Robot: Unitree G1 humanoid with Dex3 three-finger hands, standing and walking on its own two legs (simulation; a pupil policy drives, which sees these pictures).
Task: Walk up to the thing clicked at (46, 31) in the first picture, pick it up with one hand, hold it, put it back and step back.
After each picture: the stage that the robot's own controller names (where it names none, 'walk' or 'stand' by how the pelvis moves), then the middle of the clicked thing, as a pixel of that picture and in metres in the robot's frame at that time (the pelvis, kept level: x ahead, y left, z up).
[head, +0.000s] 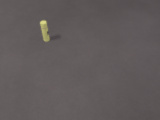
stand; (45, 31) +1.41 +0.46 -0.66
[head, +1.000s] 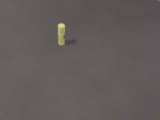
walk; (61, 34) +1.32 +0.19 -0.64
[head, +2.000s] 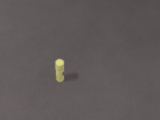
walk; (59, 71) +0.82 +0.17 -0.64
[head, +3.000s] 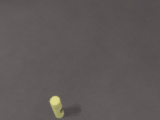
walk; (57, 107) +0.49 +0.23 -0.63
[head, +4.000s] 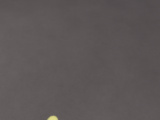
stand; out of the picture +0.38 +0.20 -0.65
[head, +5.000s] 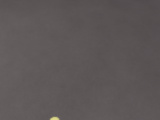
stand; out of the picture +0.38 +0.18 -0.66
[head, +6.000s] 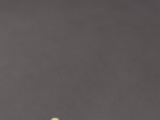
stand; out of the picture +0.38 +0.19 -0.66
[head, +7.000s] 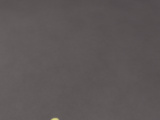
stand; out of the picture +0.37 +0.19 -0.66
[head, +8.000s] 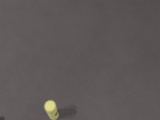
go down; (52, 110) +0.39 +0.19 -0.63
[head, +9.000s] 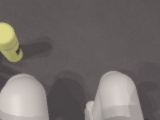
go down; (9, 46) +0.44 +0.25 -0.22
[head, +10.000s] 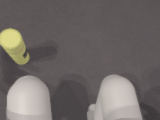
close in; (17, 49) +0.44 +0.24 -0.24
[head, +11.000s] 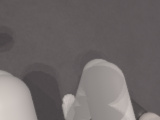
close in; out of the picture +0.42 +0.29 -0.15
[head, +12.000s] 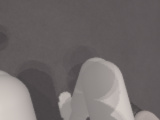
lift; out of the picture +0.41 +0.29 -0.15
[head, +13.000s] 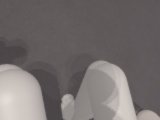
lift; out of the picture +0.37 +0.26 -0.15
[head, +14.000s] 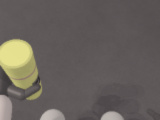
lift; (25, 76) +0.32 +0.18 +0.04
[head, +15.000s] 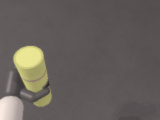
hold; (36, 81) +0.32 +0.16 +0.05
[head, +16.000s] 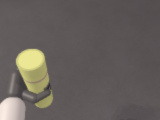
hold; (38, 83) +0.32 +0.16 +0.04
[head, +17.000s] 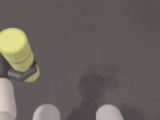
crouch; (22, 60) +0.39 +0.19 -0.02
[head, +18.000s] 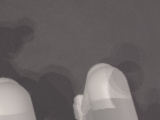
lower; out of the picture +0.45 +0.28 -0.11
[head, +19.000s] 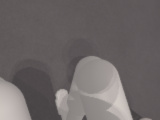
lower; out of the picture +0.43 +0.31 -0.16
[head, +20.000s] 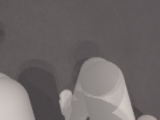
lower; out of the picture +0.41 +0.30 -0.16
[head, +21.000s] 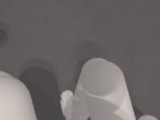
lower; out of the picture +0.40 +0.30 -0.16
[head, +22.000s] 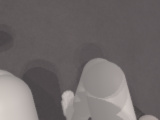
rest; out of the picture +0.40 +0.29 -0.16
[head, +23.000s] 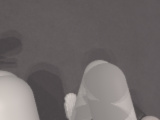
withdraw; out of the picture +0.40 +0.27 -0.16
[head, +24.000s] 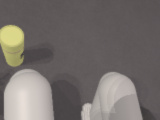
stand; (13, 49) +0.42 +0.25 -0.20
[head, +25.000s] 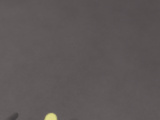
stand; out of the picture +0.36 +0.17 -0.57
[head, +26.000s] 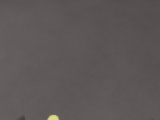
stand; out of the picture +0.37 +0.19 -0.60
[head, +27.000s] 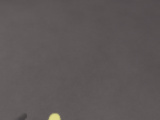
stand; out of the picture +0.37 +0.18 -0.60
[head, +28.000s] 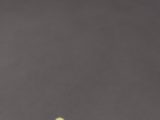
stand; out of the picture +0.39 +0.17 -0.65
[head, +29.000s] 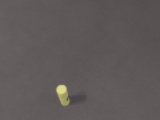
walk; (63, 96) +0.51 +0.18 -0.63
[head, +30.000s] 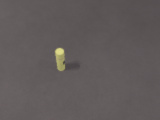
walk; (60, 60) +0.82 +0.17 -0.63
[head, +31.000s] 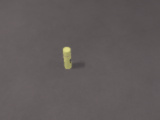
stand; (67, 58) +1.01 +0.19 -0.64
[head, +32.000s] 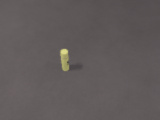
stand; (64, 60) +1.00 +0.19 -0.66
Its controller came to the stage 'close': yes
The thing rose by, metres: 0.69
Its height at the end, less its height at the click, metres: +0.00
